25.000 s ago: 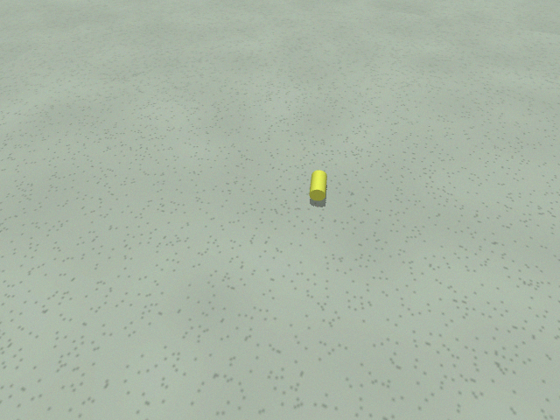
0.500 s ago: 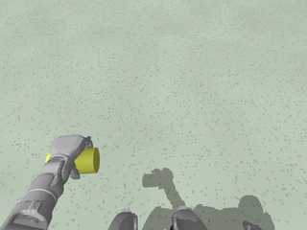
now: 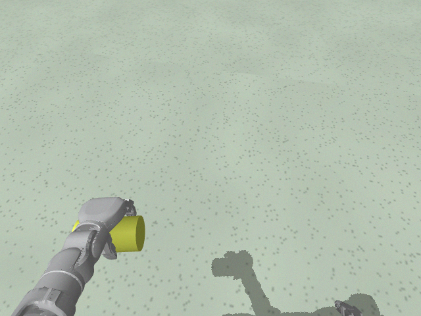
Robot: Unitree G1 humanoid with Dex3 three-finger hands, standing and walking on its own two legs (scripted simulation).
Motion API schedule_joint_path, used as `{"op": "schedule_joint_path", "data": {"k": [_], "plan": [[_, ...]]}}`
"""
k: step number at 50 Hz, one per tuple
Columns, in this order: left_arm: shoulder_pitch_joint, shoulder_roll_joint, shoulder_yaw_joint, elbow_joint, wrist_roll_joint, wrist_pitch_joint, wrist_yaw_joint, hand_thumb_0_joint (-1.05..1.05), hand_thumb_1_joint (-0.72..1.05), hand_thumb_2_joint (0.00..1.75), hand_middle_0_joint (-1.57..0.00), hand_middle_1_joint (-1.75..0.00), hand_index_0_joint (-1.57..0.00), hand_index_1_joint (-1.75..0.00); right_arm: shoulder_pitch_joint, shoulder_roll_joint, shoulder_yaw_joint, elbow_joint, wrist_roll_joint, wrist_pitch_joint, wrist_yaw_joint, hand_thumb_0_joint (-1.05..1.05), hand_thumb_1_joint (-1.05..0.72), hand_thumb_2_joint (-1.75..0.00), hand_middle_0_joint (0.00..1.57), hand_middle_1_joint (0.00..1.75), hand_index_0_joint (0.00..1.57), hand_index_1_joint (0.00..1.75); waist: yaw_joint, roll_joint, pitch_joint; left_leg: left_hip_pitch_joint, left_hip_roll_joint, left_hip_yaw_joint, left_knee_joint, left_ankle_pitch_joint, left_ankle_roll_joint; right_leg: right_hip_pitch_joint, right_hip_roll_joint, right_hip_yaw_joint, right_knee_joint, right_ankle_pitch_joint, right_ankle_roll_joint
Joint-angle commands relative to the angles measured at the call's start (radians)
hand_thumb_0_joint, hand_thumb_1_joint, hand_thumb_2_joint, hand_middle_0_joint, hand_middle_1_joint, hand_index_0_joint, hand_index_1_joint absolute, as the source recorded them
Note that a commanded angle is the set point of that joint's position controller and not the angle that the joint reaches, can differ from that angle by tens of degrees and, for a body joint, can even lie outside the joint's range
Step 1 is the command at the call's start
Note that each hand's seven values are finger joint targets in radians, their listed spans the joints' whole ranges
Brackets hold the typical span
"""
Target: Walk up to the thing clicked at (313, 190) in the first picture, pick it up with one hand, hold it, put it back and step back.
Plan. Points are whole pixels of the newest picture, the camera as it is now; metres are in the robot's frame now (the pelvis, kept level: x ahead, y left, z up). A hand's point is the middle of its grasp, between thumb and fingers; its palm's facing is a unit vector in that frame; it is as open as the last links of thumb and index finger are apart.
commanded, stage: hold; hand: left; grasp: from above
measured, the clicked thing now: (110, 234) +0.31 +0.24 -0.10
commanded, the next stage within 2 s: crouch in 1.72 s
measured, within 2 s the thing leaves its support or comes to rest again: neither
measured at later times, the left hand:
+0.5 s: hand (109, 233) +0.29 +0.22 -0.03, palm faces -0.47 -0.04 -0.88, open 10.2 cm
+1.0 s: hand (108, 239) +0.27 +0.21 -0.01, palm faces -0.46 -0.04 -0.89, open 10.3 cm
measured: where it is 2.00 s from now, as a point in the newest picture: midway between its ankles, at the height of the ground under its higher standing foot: outside the picture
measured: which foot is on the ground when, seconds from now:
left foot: down 0.00-1.00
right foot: down 0.00-1.00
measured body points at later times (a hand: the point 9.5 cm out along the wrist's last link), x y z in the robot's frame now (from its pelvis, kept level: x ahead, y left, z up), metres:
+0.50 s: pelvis +0.00 -0.01 +0.01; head +0.02 -0.02 +0.46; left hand +0.31 +0.22 +0.02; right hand +0.12 -0.27 -0.11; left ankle +0.00 +0.11 -0.71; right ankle +0.01 -0.13 -0.71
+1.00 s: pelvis -0.02 -0.01 +0.02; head -0.01 -0.04 +0.47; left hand +0.29 +0.21 +0.04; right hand +0.12 -0.27 -0.10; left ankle +0.00 +0.11 -0.71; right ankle +0.01 -0.13 -0.71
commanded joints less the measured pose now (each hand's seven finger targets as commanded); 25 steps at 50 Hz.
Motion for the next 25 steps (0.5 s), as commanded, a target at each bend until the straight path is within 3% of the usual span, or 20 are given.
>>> {"op": "schedule_joint_path", "data": {"k": [1, 8, 10, 15, 21, 25], "plan": [[-0.335, 0.221, 0.096, -0.201, -0.007, 0.001, 0.033, 0.0, 0.81, 0.7, -1.1, -0.6, -1.13, -0.57, 0.002, -0.153, -0.05, -0.109, 0.005, -0.023, -0.006, 0.0, -0.89, -0.89, 0.2, 0.3, 0.2, 0.3, -0.007, 0.021, -0.277, 0.216, -0.022, -0.009, -0.124, 0.358, -0.006, 0.145, 0.022, 0.001, -0.121, 0.29, -0.022], [-0.287, 0.221, 0.088, -0.25, -0.026, -0.001, -0.036, 0.0, 0.84, 0.7, -1.13, -0.58, -1.15, -0.56, -0.023, -0.156, -0.051, -0.132, 0.011, -0.01, -0.008, 0.0, -0.89, -0.89, 0.2, 0.3, 0.2, 0.3, 0.005, 0.029, -0.278, 0.27, -0.017, -0.006, -0.155, 0.416, -0.006, 0.18, 0.028, -0.003, -0.14, 0.319, -0.024], [-0.297, 0.227, 0.09, -0.265, -0.018, -0.008, -0.046, 0.0, 0.83, 0.69, -1.11, -0.6, -1.14, -0.57, -0.025, -0.152, -0.045, -0.137, 0.01, -0.005, -0.01, 0.0, -0.89, -0.89, 0.2, 0.3, 0.2, 0.3, 0.005, 0.017, -0.263, 0.258, -0.02, -0.006, -0.16, 0.409, -0.002, 0.194, 0.027, -0.001, -0.146, 0.327, -0.023], [-0.307, 0.236, 0.114, -0.297, -0.02, -0.014, -0.038, 0.0, 0.84, 0.7, -1.12, -0.6, -1.15, -0.57, -0.047, -0.151, -0.04, -0.153, 0.012, -0.002, -0.014, 0.0, -0.89, -0.89, 0.2, 0.3, 0.2, 0.3, 0.011, 0.025, -0.235, 0.267, -0.022, -0.005, -0.193, 0.355, -0.006, 0.197, 0.025, 0.006, -0.169, 0.286, -0.026], [-0.309, 0.23, 0.108, -0.323, -0.007, -0.015, -0.037, 0.0, 0.82, 0.75, -1.12, -0.61, -1.14, -0.59, -0.055, -0.15, -0.04, -0.157, 0.011, 0.003, -0.017, 0.0, -0.89, -0.89, 0.2, 0.3, 0.2, 0.3, 0.011, 0.014, -0.246, 0.289, -0.027, 0.002, -0.203, 0.361, 0.0, 0.222, 0.019, 0.011, -0.185, 0.304, -0.02], [-0.288, 0.225, 0.108, -0.313, -0.02, -0.009, -0.045, 0.0, 0.85, 0.76, -1.14, -0.61, -1.16, -0.59, -0.073, -0.151, -0.041, -0.164, 0.014, 0.006, -0.017, 0.0, -0.89, -0.89, 0.2, 0.3, 0.2, 0.3, 0.018, 0.012, -0.232, 0.302, -0.027, 0.007, -0.227, 0.339, 0.002, 0.237, 0.017, 0.011, -0.206, 0.281, -0.02]]}}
